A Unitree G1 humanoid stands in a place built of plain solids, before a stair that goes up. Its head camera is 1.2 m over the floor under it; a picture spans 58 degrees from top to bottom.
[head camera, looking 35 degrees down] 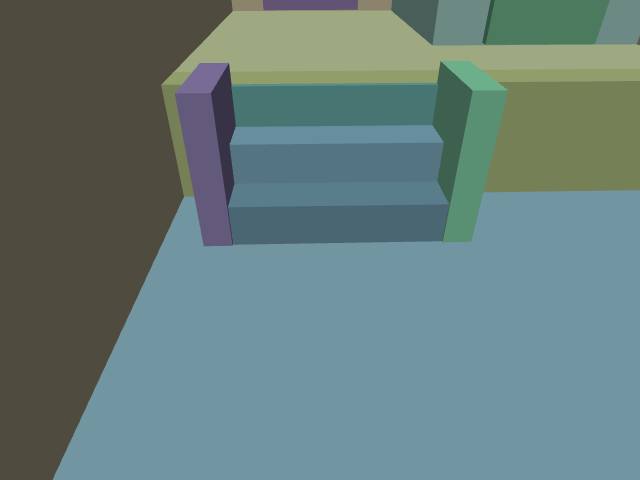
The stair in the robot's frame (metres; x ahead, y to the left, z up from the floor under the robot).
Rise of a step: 0.20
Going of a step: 0.22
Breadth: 1.00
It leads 2 degrees to the left of straight ahead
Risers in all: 3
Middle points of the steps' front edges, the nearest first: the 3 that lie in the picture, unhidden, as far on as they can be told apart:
1.69 -0.09 0.21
1.91 -0.08 0.41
2.13 -0.07 0.62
